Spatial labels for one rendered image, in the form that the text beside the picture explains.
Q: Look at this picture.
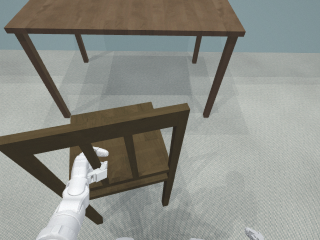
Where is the right robot hand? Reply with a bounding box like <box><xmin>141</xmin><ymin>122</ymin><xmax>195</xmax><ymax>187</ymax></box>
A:
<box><xmin>244</xmin><ymin>227</ymin><xmax>265</xmax><ymax>240</ymax></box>

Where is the left robot hand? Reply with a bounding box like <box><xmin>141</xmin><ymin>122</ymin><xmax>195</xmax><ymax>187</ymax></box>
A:
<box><xmin>70</xmin><ymin>146</ymin><xmax>109</xmax><ymax>184</ymax></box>

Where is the robot left forearm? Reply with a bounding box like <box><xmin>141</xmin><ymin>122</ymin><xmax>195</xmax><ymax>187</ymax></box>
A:
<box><xmin>35</xmin><ymin>177</ymin><xmax>90</xmax><ymax>240</ymax></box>

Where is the table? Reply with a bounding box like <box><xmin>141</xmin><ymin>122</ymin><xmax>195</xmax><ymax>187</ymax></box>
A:
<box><xmin>4</xmin><ymin>0</ymin><xmax>246</xmax><ymax>118</ymax></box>

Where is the chair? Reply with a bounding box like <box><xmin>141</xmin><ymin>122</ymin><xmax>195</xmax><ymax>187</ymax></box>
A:
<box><xmin>0</xmin><ymin>102</ymin><xmax>190</xmax><ymax>225</ymax></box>

